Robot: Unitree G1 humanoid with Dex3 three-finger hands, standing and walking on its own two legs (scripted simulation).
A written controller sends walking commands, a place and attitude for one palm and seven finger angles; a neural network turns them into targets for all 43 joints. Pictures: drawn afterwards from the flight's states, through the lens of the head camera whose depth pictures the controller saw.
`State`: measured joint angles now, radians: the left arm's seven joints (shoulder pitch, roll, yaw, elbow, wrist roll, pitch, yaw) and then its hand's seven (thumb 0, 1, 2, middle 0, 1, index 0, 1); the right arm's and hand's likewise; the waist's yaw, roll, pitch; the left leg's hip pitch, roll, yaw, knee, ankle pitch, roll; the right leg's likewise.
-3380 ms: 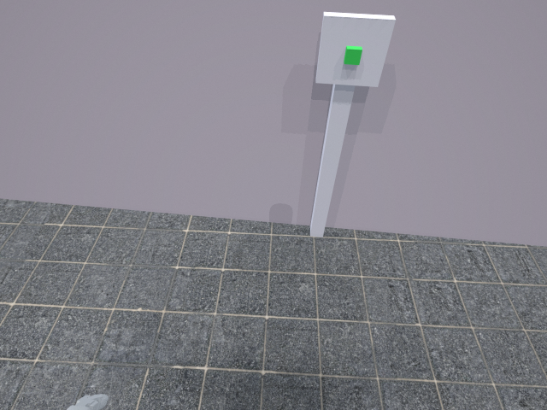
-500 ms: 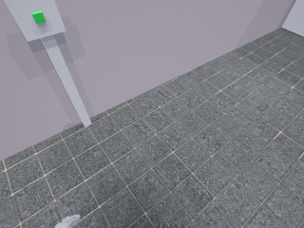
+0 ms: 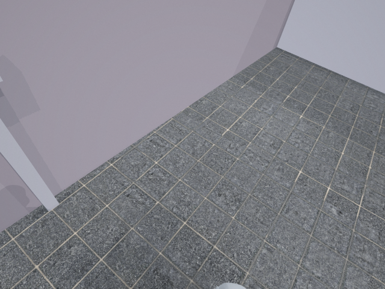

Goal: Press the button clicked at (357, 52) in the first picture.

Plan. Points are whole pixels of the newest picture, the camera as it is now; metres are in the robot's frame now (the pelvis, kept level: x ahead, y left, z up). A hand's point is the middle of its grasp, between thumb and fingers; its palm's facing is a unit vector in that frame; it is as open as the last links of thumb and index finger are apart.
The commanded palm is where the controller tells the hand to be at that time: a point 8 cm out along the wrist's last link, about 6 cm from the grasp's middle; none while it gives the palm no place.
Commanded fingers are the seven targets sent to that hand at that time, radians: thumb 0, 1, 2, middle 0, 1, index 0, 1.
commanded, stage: walk to a spot facing it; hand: left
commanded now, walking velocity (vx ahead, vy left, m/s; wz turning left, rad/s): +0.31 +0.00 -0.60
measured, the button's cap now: out of the picture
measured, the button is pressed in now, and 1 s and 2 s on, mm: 0 0 0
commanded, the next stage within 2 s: turn to face it in 0.32 s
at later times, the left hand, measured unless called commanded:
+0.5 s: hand (170, 204) +0.38 +0.07 -0.18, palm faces -0.28 -0.94 -0.18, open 7.4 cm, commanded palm none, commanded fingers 0.00 0.90 0.90 -0.20 -0.30 -0.20 -0.30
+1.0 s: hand (144, 203) +0.38 +0.15 -0.18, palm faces +0.01 -0.98 -0.21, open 7.4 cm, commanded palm none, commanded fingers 0.00 0.90 0.90 -0.20 -0.30 -0.20 -0.30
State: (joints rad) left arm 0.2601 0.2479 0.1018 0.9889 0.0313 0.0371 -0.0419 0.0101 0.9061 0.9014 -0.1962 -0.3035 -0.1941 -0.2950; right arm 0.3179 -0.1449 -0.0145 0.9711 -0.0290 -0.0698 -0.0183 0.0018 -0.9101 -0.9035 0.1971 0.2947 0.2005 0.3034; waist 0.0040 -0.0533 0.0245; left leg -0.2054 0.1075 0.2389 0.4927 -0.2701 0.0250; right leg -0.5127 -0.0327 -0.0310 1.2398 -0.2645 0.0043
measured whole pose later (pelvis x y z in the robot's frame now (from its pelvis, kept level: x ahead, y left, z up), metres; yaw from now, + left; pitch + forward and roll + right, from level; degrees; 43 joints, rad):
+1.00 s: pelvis +0.31 -0.04 -0.01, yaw -3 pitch +1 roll -2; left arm 0.21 0.21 0.08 0.96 0.01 0.04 0.02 0.01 0.91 0.90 -0.20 -0.30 -0.20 -0.30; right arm 0.19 -0.17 -0.04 0.94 -0.03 0.02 0.00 0.00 -0.92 -0.90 0.20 0.30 0.20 0.30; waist 0.00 -0.01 0.06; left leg -0.36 -0.01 0.05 0.53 -0.18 0.07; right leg -0.47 -0.07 -0.03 1.08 -0.43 0.07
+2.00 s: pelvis +0.29 -0.09 -0.01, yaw +34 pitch +0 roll -1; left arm 0.18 0.26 0.08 0.88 0.01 0.06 0.01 0.01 0.91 0.90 -0.20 -0.30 -0.19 -0.30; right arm 0.14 -0.23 -0.05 0.89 -0.03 0.04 0.01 0.00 -0.91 -0.90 0.20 0.30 0.20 0.30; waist 0.00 -0.01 0.09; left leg -0.27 -0.02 -0.02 0.52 -0.25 0.03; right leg -0.45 -0.09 -0.02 0.96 -0.44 0.10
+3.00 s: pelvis +0.29 -0.05 +0.00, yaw +52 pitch -2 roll +0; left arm 0.20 0.16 0.04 1.03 0.02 0.02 -0.01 0.01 0.91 0.90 -0.20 -0.30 -0.19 -0.30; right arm 0.43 -0.14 -0.03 1.12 -0.03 -0.03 -0.02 0.00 -0.91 -0.90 0.20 0.29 0.20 0.30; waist -0.05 0.00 0.01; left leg -0.04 -0.05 0.04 0.32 -0.26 0.06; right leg -0.41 -0.09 -0.07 0.76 -0.32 0.04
